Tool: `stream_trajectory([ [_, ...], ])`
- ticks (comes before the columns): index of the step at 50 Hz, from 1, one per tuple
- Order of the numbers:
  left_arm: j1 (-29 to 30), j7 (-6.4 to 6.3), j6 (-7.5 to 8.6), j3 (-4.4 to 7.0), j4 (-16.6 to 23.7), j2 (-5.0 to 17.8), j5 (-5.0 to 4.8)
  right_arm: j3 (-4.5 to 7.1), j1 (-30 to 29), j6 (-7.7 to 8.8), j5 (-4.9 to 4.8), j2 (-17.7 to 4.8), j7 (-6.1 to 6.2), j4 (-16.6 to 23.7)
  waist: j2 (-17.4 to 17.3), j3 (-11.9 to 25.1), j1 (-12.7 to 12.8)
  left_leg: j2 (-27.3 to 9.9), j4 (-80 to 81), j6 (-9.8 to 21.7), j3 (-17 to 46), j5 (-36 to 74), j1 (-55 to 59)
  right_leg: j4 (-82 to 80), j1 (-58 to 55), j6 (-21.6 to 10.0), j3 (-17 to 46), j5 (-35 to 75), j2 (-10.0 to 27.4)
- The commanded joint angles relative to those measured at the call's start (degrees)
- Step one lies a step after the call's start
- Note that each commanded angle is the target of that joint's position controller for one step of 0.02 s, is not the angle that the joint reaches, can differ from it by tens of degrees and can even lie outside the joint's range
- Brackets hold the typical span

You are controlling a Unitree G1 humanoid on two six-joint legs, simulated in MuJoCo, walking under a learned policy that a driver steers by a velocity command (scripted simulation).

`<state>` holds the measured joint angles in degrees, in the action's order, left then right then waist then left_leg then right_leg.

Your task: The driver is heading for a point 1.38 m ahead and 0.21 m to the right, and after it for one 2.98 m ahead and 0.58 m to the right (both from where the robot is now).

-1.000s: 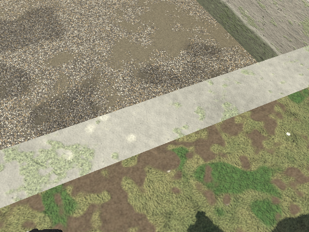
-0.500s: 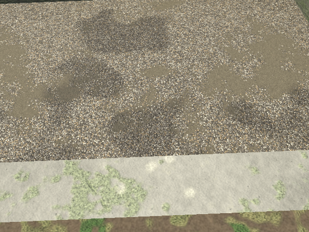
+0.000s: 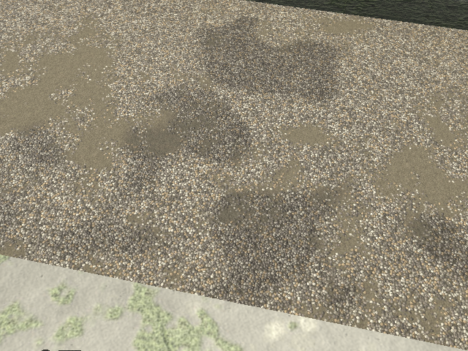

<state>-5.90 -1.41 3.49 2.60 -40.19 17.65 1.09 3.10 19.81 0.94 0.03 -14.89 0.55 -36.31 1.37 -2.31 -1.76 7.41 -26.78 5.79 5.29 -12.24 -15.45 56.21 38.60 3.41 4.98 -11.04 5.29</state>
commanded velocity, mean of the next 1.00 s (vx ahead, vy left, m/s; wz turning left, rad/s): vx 0.34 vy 0.00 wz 0.20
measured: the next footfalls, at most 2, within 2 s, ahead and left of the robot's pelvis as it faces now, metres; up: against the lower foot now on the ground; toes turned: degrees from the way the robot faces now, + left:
right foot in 0.18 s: +0.25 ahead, -0.14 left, +0.00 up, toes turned +10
left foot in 0.56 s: +0.34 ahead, +0.14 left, +0.00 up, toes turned +6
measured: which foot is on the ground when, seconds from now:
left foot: down 0.00-0.20, up 0.22-0.54, down 0.56-1.00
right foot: up 0.00-0.16, down 0.18-0.58, up 0.60-0.84, down 0.86-1.00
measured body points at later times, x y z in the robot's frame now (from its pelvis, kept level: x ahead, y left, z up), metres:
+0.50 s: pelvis +0.20 -0.02 +0.00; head +0.21 -0.01 +0.45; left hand +0.18 +0.24 -0.14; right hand +0.38 -0.24 -0.11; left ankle +0.28 +0.13 -0.71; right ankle +0.21 -0.15 -0.74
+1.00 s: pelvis +0.30 +0.02 +0.00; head +0.31 +0.01 +0.45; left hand +0.35 +0.27 -0.13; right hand +0.42 -0.19 -0.14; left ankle +0.30 +0.13 -0.74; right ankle +0.32 -0.13 -0.74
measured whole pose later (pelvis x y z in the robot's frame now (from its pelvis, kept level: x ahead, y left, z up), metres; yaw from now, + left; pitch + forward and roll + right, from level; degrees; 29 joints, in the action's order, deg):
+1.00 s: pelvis +0.30 +0.02 +0.00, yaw +9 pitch -2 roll +1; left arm -13.6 -2.5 -3.3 -0.8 -48.0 11.1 0.0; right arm -0.4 13.9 -1.8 0.0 -10.7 0.2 -50.0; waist -0.3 -1.6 -0.3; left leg 3.2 -24.6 1.2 1.1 -12.1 -11.0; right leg 28.0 11.0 2.8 5.2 -15.8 2.4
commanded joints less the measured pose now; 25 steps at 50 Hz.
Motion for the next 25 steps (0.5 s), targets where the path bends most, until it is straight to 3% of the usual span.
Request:
stream_trajectory([
  [1, 0.96, 0.15, -0.15, -0.15, 3.32, 1.42, 0.22, 2.52, -0.24, -0.39, -0.56, -8.24, 1.20, 3.67, -5.65, 5.11, 0.78, -10.37, 3.33, 8.99, 10.16, 19.96, -2.23, -10.40, -7.19, 0.34, -3.19, 10.14, -3.65],
  [3, 3.52, 0.33, 0.23, -0.08, 4.60, 1.62, -0.37, 2.61, 0.52, -0.76, -0.63, -8.68, 1.11, 3.25, -6.42, 4.66, -0.26, -11.03, 1.98, 8.23, 12.87, 15.94, -3.84, -14.65, -10.68, -0.29, -3.05, 12.26, -5.26],
  [5, 3.78, 0.45, 0.32, 0.59, 5.87, 3.24, -0.82, 2.38, 2.02, -0.97, -1.02, -8.14, 1.22, 2.50, -7.08, 3.88, 0.18, -12.48, -0.23, 8.26, 18.37, 9.51, -2.89, -17.84, -12.03, -1.46, -1.40, 7.48, -6.14],
  [6, 2.40, 0.81, 0.51, 1.01, 5.63, 3.97, -1.03, 2.20, 1.83, -1.07, -1.02, -7.82, 1.38, 2.44, -7.96, 3.86, 0.84, -13.19, -0.91, 8.19, 20.03, 6.47, -1.52, -19.53, -13.05, -2.28, -1.26, 5.51, -6.11],
  [8, -3.52, 1.84, 1.51, 1.62, 4.02, 4.08, -0.53, 1.59, 1.38, -1.20, -1.55, -6.26, 1.55, 1.54, -9.46, 4.55, 3.39, -11.92, -5.11, 6.80, 20.28, 4.23, -0.22, -25.35, -19.79, -5.36, -2.56, 7.91, -5.68],
  [9, -7.88, 2.34, 1.88, 2.48, 2.73, 6.15, 0.43, 0.95, 2.13, -0.78, -1.42, -4.20, 1.79, 1.41, -6.62, 7.32, 4.16, -8.61, -11.86, 4.04, 17.09, 1.42, -2.91, -26.58, -28.07, -8.00, 0.65, 11.86, -2.15],
  [10, -14.41, 2.48, 1.77, 3.45, 1.53, 8.67, 0.99, -0.14, 8.65, -0.55, -1.55, -0.35, 1.80, 0.77, 6.08, 13.38, 3.60, -0.80, -29.03, -0.48, 10.37, -12.49, -14.27, -27.74, -43.68, -15.62, 16.01, 11.92, 8.56],
  [11, -17.81, 3.03, 0.74, 4.13, -0.12, 10.22, -0.72, -0.20, 11.42, -0.18, -3.31, -2.33, 2.00, 0.69, 21.43, 15.81, 3.89, 0.70, -45.08, -3.48, 4.61, -26.27, -26.16, -37.44, -48.36, -22.85, 39.76, -9.86, 18.06],
  [12, -15.44, 2.70, 0.33, 2.74, 1.80, 5.08, -1.96, 1.16, 5.08, -0.01, -3.30, -6.88, 2.16, 0.73, 11.22, 8.42, 5.35, -2.20, -50.58, -4.37, 6.31, -22.24, -33.28, -39.68, -45.21, -21.30, 41.19, -21.14, 16.19],
  [13, -13.90, 2.31, -0.46, 2.31, 2.23, 3.44, -1.44, 1.65, -1.44, -0.40, -2.82, -7.87, 2.38, 1.68, 4.22, 3.04, 5.86, -3.30, -53.35, -4.83, 5.29, -17.28, -34.98, -39.31, -39.03, -19.46, 33.87, -22.91, 14.37],
  [14, -12.19, 2.08, -0.71, 1.87, 2.70, 2.50, -0.75, 1.39, -3.40, -0.79, -1.87, -7.16, 2.17, 2.35, 1.91, 0.24, 4.81, -4.39, -51.53, -5.18, 4.54, -14.57, -33.04, -39.45, -32.83, -18.05, 27.17, -20.78, 11.79],
  [16, -9.90, 1.15, -0.72, 1.10, 2.54, 0.86, 0.45, 0.72, -1.68, -0.94, -1.54, -4.47, 1.72, 1.73, 4.76, -0.95, 1.44, -7.31, -44.67, -5.49, 4.51, -10.44, -27.04, -41.45, -24.59, -15.08, 19.07, -18.75, 7.28],
  [17, -10.06, 1.05, -0.64, 1.10, 1.95, 0.57, 0.60, 0.62, 0.23, -0.90, -1.47, -3.95, 1.53, 0.58, 6.52, -0.20, 0.61, -7.79, -41.61, -5.76, 2.68, -9.58, -24.42, -42.11, -22.96, -14.94, 16.11, -17.52, 5.57],
  [19, -11.33, 0.83, -0.62, 1.97, 1.06, 2.75, 0.20, 0.23, -0.14, -0.53, -0.78, -3.48, 1.11, -0.49, 5.84, 1.02, 0.82, -9.08, -32.70, -5.38, -0.76, -6.03, -21.15, -41.87, -21.83, -15.32, 11.87, -13.43, 4.54],
  [21, -11.38, 0.51, -0.93, 2.37, 1.27, 4.31, -0.37, -1.23, -4.32, -0.02, -0.21, -1.23, 0.24, -0.10, 5.05, 1.41, 2.49, -9.60, -21.31, -4.73, -3.02, -2.62, -15.25, -41.62, -19.50, -15.17, 8.09, -8.26, 4.33],
  [23, -12.89, 0.51, -1.65, 2.54, 1.08, 5.44, -0.95, -1.59, -7.36, 0.57, -0.84, -1.55, -0.58, 0.41, 5.41, 1.77, 4.30, -7.94, -14.92, -4.86, -5.13, -2.71, -9.38, -40.33, -18.27, -15.86, 7.57, -5.39, 5.39],
  [25, -14.83, 0.56, -2.77, 2.64, -0.49, 6.23, -1.68, -1.11, -5.53, 1.06, -1.31, -2.74, -0.99, -0.55, 5.41, 1.82, 3.25, -6.86, -8.16, -4.43, -5.89, 2.60, -4.55, -37.60, -19.96, -15.54, 7.93, -0.53, 6.20],
])
Velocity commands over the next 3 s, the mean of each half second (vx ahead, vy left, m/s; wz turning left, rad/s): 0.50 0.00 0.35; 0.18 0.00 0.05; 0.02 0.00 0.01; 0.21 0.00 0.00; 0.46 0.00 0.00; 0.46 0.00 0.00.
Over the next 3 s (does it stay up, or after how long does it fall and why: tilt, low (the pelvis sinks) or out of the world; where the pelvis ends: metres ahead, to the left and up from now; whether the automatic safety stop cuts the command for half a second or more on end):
stays up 0.37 0.01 0.00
